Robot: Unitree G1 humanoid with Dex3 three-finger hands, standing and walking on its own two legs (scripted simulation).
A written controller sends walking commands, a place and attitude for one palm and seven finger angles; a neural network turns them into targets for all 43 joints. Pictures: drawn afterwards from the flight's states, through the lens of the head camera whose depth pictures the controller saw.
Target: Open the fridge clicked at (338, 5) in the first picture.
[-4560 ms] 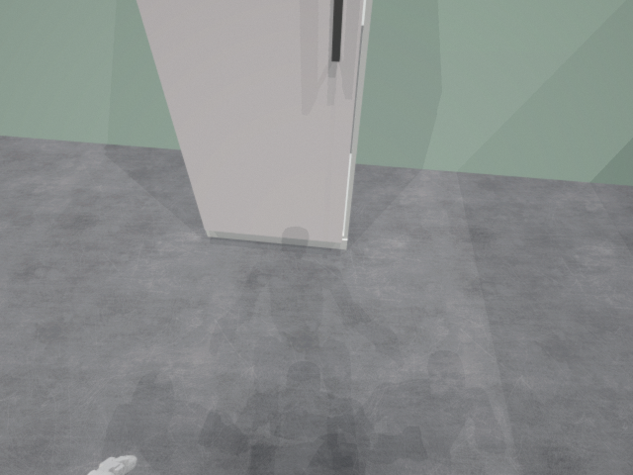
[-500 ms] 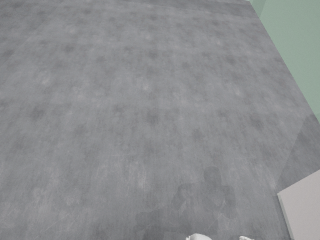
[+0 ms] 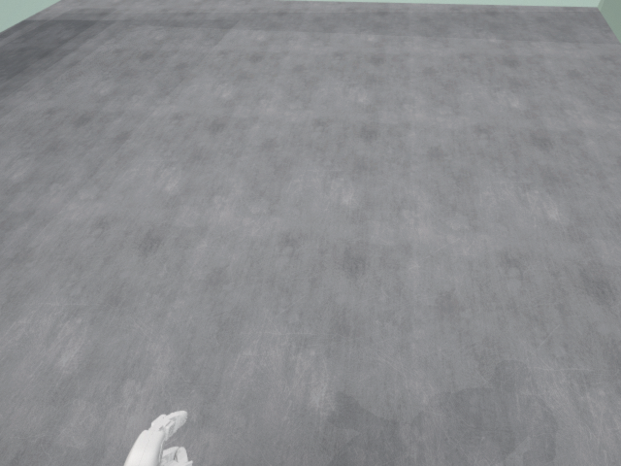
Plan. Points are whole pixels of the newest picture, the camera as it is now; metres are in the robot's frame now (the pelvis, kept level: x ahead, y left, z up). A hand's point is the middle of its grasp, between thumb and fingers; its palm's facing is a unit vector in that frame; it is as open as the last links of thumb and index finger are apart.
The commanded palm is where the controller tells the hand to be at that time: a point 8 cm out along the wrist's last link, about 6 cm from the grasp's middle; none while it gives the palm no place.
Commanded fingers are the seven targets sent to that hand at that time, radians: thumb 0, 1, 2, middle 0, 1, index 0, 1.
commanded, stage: walk to a spot facing it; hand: right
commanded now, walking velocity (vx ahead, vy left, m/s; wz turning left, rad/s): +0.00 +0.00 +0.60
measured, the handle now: out of the picture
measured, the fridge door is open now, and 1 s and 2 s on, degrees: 0 0 0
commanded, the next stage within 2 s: turn to face it in 0.36 s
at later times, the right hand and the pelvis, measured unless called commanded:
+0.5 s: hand (390, 368) +0.30 -0.12 -0.16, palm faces -0.36 +0.91 -0.22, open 7.4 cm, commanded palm none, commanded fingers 0.00 -0.90 -0.90 0.20 0.30 0.20 0.30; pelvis +0.10 +0.01 -0.01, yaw +18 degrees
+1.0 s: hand (449, 416) +0.23 -0.21 -0.19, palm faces -0.06 +0.98 -0.20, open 7.3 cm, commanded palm none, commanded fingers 0.00 -0.90 -0.90 0.20 0.30 0.20 0.30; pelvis +0.13 -0.02 -0.01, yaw +6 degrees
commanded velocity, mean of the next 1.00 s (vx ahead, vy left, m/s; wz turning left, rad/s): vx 0.00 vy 0.00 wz -0.08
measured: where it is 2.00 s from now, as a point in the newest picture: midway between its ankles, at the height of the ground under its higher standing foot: outside the picture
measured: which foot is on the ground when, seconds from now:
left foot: up 0.00-0.48, down 0.50-0.92, up 0.94-1.00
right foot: down 0.00-0.50, up 0.52-0.90, down 0.92-1.00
